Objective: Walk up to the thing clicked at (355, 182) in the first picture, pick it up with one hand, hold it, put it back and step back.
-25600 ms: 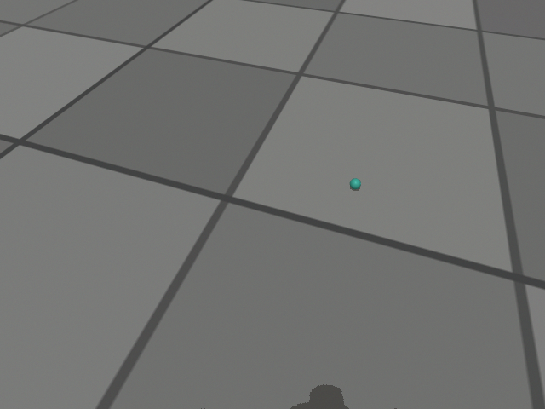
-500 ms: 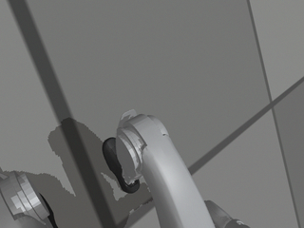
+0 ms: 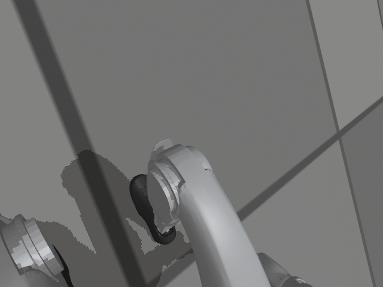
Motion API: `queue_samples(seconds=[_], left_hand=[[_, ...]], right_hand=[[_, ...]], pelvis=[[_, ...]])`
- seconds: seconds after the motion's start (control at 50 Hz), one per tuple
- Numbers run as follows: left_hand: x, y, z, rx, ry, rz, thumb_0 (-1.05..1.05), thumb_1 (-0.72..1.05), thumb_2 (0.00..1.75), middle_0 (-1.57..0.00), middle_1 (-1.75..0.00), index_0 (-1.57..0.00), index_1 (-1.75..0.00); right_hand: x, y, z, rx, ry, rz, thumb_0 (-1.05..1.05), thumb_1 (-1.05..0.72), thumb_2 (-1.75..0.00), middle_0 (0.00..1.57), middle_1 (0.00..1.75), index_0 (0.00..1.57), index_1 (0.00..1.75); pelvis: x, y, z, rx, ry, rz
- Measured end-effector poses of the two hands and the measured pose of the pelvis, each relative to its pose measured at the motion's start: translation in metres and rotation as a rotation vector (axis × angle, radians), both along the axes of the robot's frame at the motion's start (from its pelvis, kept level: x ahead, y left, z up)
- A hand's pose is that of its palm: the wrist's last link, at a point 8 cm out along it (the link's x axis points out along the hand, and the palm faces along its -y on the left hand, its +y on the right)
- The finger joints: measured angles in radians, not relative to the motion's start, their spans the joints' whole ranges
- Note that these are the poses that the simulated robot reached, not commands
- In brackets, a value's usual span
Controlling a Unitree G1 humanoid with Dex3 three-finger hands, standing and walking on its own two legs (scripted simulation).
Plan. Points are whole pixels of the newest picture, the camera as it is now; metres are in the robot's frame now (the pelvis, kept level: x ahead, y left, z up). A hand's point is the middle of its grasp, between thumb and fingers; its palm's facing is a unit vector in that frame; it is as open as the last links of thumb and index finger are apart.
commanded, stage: close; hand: left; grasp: from above
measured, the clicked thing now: out of the picture +0.50 +0.34 -0.29
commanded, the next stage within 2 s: settle in 0.20 s
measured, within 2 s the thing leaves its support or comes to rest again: leaves its support in 0.56 s
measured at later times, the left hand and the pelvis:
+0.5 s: hand out of the picture +0.48 +0.33 -0.27, palm faces -0.43 -0.17 -0.89, open 6.6 cm; pelvis +0.00 +0.00 +0.00, yaw +0 degrees
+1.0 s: hand out of the picture +0.48 +0.36 -0.18, palm faces -0.43 -0.13 -0.89, open 6.3 cm; pelvis +0.00 +0.00 +0.01, yaw +3 degrees
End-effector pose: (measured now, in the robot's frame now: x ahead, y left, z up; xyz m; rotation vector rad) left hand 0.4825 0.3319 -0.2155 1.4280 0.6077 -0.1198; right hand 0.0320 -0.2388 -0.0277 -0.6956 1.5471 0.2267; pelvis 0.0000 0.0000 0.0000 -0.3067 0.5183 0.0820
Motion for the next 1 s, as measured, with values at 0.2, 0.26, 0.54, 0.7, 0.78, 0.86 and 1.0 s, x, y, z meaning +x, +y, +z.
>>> queue_samples(seconds=[0.2, 0.26, 0.54, 0.7, 0.78, 0.86, 1.0], left_hand=[[0.002, 0.001, 0.001, 0.0, -0.002, 0.009, -0.04, 0.39, 0.27, -0.72, -0.58, -0.83, -0.51], [0.003, 0.001, 0.001, 0.004, -0.001, 0.007, -0.05, 0.41, 0.24, -0.72, -0.56, -0.85, -0.49], [0.006, 0.007, 0.006, 0.004, 0.006, 0.018, -0.1, 0.42, 0.21, -0.77, -0.47, -0.98, -0.44], [0.004, 0.023, 0.026, 0.018, -0.013, 0.035, -0.1, 0.42, 0.18, -0.79, -0.43, -1.02, -0.41], [0.007, 0.029, 0.044, 0.029, -0.034, 0.018, -0.1, 0.41, 0.18, -0.8, -0.42, -1.03, -0.4], [0.006, 0.03, 0.065, 0.029, -0.041, 0.001, -0.1, 0.41, 0.18, -0.81, -0.42, -1.04, -0.39], [0.003, 0.025, 0.092, 0.03, -0.006, -0.016, -0.1, 0.41, 0.17, -0.82, -0.41, -1.05, -0.37]], right_hand=[[0.004, -0.001, -0.002, 0.005, -0.006, 0.01, 0.0, -0.91, -0.9, 0.2, 0.3, 0.2, 0.3], [0.005, -0.002, -0.002, 0.005, -0.011, 0.011, 0.0, -0.91, -0.9, 0.2, 0.3, 0.2, 0.3], [0.002, -0.004, -0.002, -0.01, 0.012, -0.008, 0.0, -0.92, -0.9, 0.2, 0.3, 0.2, 0.3], [0.007, -0.011, -0.003, -0.019, -0.001, -0.012, 0.0, -0.92, -0.9, 0.2, 0.3, 0.2, 0.3], [0.012, -0.015, -0.004, -0.024, -0.017, -0.028, 0.0, -0.92, -0.9, 0.2, 0.3, 0.2, 0.3], [0.019, -0.017, -0.007, -0.015, -0.039, -0.047, 0.0, -0.92, -0.9, 0.2, 0.3, 0.2, 0.3], [0.032, -0.022, -0.013, -0.003, -0.099, -0.078, 0.0, -0.91, -0.9, 0.2, 0.3, 0.2, 0.3]], pelvis=[[0.0, -0.001, -0.001, 0.002, 0.0, 0.001], [0.0, -0.001, -0.001, 0.004, 0.0, 0.001], [0.001, -0.002, 0.0, 0.004, 0.012, -0.002], [0.001, -0.002, 0.0, 0.007, 0.017, 0.006], [0.002, -0.002, 0.001, 0.011, 0.03, 0.01], [0.003, -0.002, 0.003, 0.017, 0.049, 0.016], [0.002, -0.002, 0.006, 0.036, 0.064, 0.031]])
